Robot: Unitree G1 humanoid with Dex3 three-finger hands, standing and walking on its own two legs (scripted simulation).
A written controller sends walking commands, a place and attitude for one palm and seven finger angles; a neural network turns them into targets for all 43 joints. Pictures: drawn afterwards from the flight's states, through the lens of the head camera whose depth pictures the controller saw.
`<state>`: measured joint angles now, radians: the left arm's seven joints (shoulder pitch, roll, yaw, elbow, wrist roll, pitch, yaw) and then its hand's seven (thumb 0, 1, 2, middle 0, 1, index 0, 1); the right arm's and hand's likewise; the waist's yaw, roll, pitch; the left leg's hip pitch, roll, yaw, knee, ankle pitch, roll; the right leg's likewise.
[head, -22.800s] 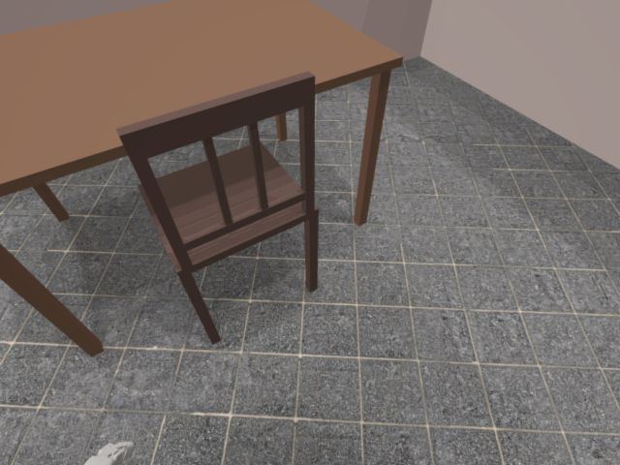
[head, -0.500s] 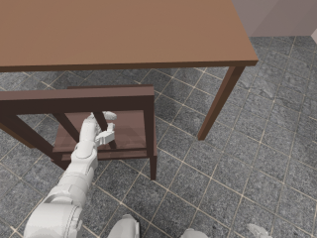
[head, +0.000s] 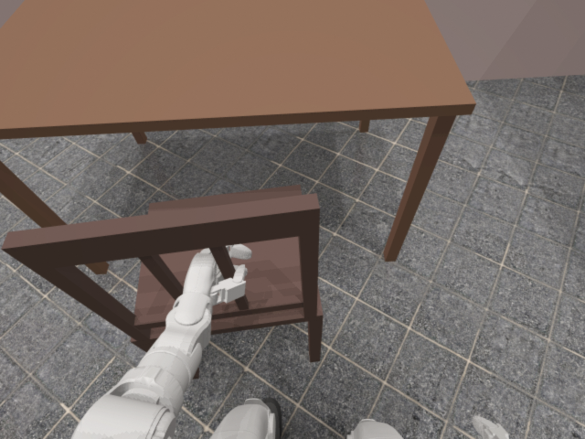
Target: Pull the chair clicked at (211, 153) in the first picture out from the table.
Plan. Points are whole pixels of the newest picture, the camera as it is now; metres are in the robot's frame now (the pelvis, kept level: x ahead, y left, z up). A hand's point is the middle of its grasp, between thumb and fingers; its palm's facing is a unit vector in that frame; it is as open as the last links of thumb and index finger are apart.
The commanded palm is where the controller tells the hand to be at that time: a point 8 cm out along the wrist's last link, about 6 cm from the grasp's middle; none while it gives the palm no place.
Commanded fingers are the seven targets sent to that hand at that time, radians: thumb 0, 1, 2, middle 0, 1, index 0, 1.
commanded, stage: step backward, pulling the chair out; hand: left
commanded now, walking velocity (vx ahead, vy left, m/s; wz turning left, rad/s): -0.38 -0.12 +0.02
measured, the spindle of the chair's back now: (173, 286) +0.36 +0.22 -0.09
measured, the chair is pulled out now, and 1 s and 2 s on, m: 0.20 0.26 0.39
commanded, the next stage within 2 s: none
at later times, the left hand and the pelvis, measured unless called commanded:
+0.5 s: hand (237, 285) +0.34 +0.10 -0.05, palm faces -0.08 -0.98 -0.18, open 5.1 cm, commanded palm +0.34 +0.15 -0.05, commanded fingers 0.00 0.90 0.90 -0.50 -1.45 -0.50 -1.45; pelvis -0.02 +0.00 +0.00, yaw +2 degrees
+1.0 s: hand (233, 321) +0.28 +0.10 -0.05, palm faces -0.02 -0.99 -0.16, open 5.1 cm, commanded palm +0.27 +0.15 -0.05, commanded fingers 0.00 0.90 0.90 -0.50 -1.45 -0.50 -1.45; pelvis -0.09 -0.01 +0.01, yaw +6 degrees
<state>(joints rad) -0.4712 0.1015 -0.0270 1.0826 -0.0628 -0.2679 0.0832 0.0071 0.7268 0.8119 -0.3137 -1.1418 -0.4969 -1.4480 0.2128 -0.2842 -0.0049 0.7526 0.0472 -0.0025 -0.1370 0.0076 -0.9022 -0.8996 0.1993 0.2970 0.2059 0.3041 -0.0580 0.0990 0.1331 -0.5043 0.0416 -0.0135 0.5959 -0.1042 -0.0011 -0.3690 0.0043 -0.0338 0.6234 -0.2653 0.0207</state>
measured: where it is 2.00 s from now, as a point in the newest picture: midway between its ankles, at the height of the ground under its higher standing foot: outside the picture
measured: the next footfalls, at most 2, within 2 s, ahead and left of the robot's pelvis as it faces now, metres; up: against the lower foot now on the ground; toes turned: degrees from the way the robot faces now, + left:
left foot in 0.44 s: +0.05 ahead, +0.13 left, +0.00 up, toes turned -1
left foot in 0.96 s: -0.11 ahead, +0.13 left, +0.00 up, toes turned +5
